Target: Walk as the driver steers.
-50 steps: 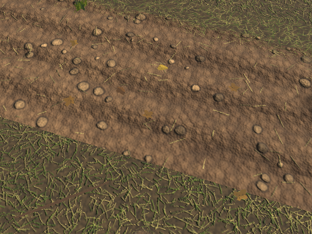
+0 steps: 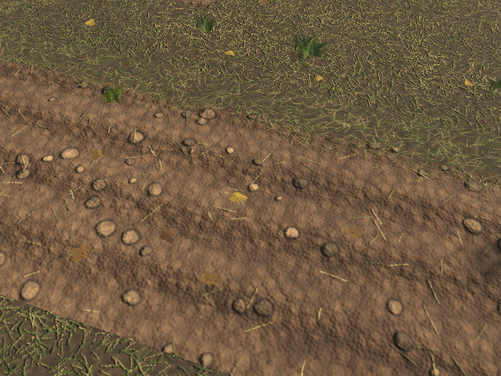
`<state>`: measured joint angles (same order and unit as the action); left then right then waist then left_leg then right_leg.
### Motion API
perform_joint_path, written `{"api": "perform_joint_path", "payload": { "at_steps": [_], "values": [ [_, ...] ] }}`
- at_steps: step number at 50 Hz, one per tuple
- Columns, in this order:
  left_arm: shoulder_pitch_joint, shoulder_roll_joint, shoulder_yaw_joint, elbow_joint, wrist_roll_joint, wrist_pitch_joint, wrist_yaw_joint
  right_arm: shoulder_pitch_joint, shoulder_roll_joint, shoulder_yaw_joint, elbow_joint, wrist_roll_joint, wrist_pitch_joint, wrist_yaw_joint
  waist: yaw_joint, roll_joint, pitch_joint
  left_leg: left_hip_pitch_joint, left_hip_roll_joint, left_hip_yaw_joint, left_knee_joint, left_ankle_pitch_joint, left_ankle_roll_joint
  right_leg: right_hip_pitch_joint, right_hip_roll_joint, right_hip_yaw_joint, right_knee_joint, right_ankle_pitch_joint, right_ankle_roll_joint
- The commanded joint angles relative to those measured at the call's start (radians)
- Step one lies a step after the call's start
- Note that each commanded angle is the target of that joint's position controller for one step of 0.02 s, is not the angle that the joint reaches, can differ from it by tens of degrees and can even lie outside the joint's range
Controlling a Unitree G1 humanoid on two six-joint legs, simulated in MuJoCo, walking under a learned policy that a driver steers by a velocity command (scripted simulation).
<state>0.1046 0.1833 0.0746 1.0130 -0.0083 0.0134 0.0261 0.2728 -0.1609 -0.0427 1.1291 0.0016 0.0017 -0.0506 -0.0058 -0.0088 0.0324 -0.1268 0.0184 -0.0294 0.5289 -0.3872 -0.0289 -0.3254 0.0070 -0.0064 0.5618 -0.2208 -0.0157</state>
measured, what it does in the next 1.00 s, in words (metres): lifts its left foot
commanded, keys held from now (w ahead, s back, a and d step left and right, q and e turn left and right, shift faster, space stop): no key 0.68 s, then w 0.32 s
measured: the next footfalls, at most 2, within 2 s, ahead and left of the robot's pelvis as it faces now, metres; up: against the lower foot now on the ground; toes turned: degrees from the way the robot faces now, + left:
left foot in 1.44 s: +0.46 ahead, +0.11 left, +0.00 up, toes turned +2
right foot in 1.88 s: +0.44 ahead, -0.09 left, +0.00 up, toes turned -2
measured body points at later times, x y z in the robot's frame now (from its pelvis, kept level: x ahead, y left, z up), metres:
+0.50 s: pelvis +0.00 +0.01 +0.00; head +0.01 +0.01 +0.45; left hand +0.07 +0.25 -0.15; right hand -0.03 -0.22 -0.16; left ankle -0.06 +0.14 -0.73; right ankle +0.05 -0.11 -0.73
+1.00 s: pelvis +0.07 -0.02 -0.01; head +0.08 -0.04 +0.44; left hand +0.11 +0.24 -0.14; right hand +0.03 -0.27 -0.16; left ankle -0.05 +0.13 -0.67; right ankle +0.06 -0.11 -0.73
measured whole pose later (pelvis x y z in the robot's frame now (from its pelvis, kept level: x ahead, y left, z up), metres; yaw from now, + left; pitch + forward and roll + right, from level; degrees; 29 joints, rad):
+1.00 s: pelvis +0.07 -0.02 -0.01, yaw +0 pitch +1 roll +0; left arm 0.23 0.21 0.07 1.07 -0.02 -0.11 -0.02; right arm 0.42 -0.21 -0.07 1.07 0.04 -0.07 -0.03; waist 0.01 0.04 0.00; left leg -0.29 0.01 -0.06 1.03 -0.49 0.03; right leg -0.31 0.02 -0.08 0.65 -0.35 -0.06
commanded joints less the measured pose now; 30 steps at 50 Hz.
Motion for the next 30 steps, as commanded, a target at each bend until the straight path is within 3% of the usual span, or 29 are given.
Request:
{"api": "perform_joint_path", "payload": {
  "at_steps": [1, 30],
  "values": [
    [-0.018, 0.091, 0.014, -0.031, 0.0, -0.007, 0.005, 0.073, -0.088, -0.012, -0.009, -0.001, -0.006, -0.003, 0.003, 0.009, -0.006, -0.178, 0.008, 0.006, -0.123, 0.103, 0.024, 0.167, -0.046, 0.044, -0.071, 0.171, -0.034],
    [0.039, 0.087, -0.004, 0.052, -0.001, -0.002, 0.011, 0.163, -0.061, 0.0, -0.017, -0.003, -0.018, 0.001, 0.012, 0.012, 0.02, -0.186, 0.0, 0.015, -0.146, 0.108, 0.032, 0.167, -0.039, 0.044, -0.076, 0.157, -0.017]
  ]
}}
